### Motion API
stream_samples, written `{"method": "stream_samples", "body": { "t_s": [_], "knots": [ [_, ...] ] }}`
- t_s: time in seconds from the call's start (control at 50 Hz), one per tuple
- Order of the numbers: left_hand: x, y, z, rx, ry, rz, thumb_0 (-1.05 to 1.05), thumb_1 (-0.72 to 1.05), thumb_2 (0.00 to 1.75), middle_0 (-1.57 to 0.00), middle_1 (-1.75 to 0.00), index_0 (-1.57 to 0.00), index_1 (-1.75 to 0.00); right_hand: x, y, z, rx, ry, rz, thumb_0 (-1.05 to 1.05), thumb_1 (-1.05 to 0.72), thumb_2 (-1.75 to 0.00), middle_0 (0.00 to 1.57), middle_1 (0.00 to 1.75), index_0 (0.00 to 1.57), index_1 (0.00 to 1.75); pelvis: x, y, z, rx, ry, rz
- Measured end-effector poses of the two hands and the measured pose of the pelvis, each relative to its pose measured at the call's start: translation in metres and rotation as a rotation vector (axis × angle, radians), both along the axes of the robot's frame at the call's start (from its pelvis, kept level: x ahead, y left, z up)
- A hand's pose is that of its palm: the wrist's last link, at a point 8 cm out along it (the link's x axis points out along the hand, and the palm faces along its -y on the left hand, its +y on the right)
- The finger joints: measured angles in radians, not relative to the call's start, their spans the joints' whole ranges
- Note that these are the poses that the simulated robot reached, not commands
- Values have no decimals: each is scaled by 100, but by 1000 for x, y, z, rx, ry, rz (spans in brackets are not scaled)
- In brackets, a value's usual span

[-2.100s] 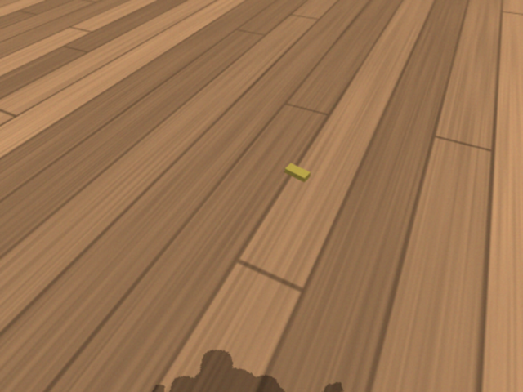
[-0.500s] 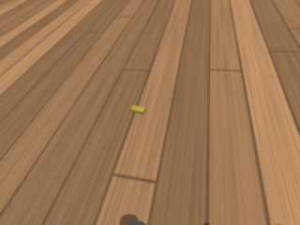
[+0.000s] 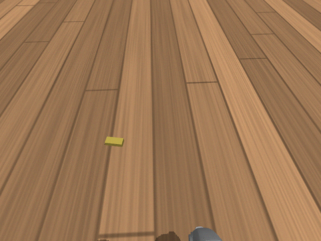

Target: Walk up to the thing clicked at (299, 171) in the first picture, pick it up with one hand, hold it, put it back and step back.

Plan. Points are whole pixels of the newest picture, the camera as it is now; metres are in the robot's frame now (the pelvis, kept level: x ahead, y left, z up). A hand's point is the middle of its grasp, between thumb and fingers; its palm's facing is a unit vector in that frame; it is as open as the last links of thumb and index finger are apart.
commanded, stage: walk up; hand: left
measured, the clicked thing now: (114, 141) +0.91 +0.34 -0.75
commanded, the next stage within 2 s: none
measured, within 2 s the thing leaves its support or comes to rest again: neither
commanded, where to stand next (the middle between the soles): +0.49 +0.18 m, yaw -12 degrees
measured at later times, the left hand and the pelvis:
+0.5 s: hand (37, 215) +0.24 +0.37 -0.13, palm faces -0.10 -0.86 -0.50, open 7.4 cm; pelvis +0.18 +0.08 -0.02, yaw -5 degrees
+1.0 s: hand (42, 150) +0.46 +0.43 -0.13, palm faces -0.20 -0.84 -0.50, open 7.4 cm; pelvis +0.33 +0.16 -0.02, yaw -11 degrees
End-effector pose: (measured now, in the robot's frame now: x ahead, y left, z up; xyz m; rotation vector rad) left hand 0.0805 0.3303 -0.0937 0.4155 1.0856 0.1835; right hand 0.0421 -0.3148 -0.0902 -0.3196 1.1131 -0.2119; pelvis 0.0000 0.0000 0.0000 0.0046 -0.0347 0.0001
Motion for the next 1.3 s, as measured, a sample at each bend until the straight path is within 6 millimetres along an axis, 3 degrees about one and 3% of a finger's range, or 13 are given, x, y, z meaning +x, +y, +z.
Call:
{"method": "stream_samples", "body": {
  "t_s": [0.12, 0.22, 0.3, 0.4, 0.56, 0.62, 0.68, 0.8, 0.92, 1.0, 1.16, 1.22, 1.3],
  "knots": [
    [77, -2, 12, 20, -11, -66, 1, 90, 90, -21, -30, -21, -29, 12, 5, -17, 24, 79, -51, 1, -90, -90, 20, 30, 21, 30, 52, 10, -1, 7, 9, -29],
    [127, -2, 10, 60, -82, -73, 1, 90, 90, -21, -30, -21, -30, 51, 8, -45, 44, 116, -59, 1, -91, -90, 20, 30, 20, 30, 93, 10, -18, -14, -4, -45],
    [140, 6, 17, 64, -84, -44, 1, 90, 90, -21, -30, -21, -30, 103, 22, -44, 58, 80, -27, 1, -91, -90, 20, 30, 20, 30, 119, 21, -13, -21, -8, -56],
    [146, 33, 19, 82, -27, -39, 1, 90, 90, -21, -30, -21, -30, 168, 39, -32, 54, -16, 6, 1, -91, -90, 20, 30, 20, 30, 148, 42, -9, -21, -6, -77],
    [173, 114, -7, 107, 59, -38, 1, 89, 90, -21, -30, -21, -30, 243, 78, -17, -28, -96, 11, 1, -91, -90, 20, 30, 20, 30, 203, 104, -27, -25, 6, -100],
    [198, 141, -21, 121, 93, -31, 1, 90, 90, -21, -30, -21, -30, 248, 96, -16, -54, -117, -24, 0, -91, -90, 20, 30, 20, 30, 221, 125, -33, -11, -6, -119],
    [230, 149, -21, 99, 89, -51, 1, 90, 90, -21, -30, -21, -30, 239, 116, -11, -43, -79, -81, 0, -91, -90, 20, 30, 20, 30, 237, 136, -24, -9, -13, -135],
    [291, 146, -8, 50, 58, -116, 1, 90, 90, -21, -30, -21, -29, 219, 146, -13, -5, 34, -145, 0, -91, -90, 20, 30, 20, 30, 272, 153, -9, 6, -17, -158],
    [350, 137, 5, 58, 23, -173, 1, 90, 90, -21, -30, -21, -30, 214, 161, -33, 47, 126, -198, 1, -90, -90, 20, 30, 21, 30, 310, 160, -11, 12, -14, -178],
    [380, 139, 7, 94, -45, -181, 1, 90, 90, -21, -30, -21, -30, 235, 169, -52, 73, 154, -201, 1, -91, -90, 20, 30, 20, 30, 329, 162, -20, -7, -23, -192],
    [403, 169, 22, 124, -49, -163, 1, 90, 90, -21, -30, -21, -30, 306, 187, -49, 66, 68, -176, 1, -91, -90, 20, 30, 20, 30, 356, 189, -13, -7, -23, -197],
    [414, 185, 13, 109, -35, -162, 1, 90, 90, -21, -30, -21, -30, 322, 196, -48, 43, 57, -181, 0, -91, -90, 20, 30, 20, 30, 366, 204, -17, -3, -18, -201],
    [432, 206, -15, 64, -10, -135, 1, 90, 90, -21, -30, -21, -30, 335, 213, -49, -12, 57, -187, 0, -91, -90, 20, 30, 20, 30, 378, 226, -29, 14, -24, -208]
  ]
}}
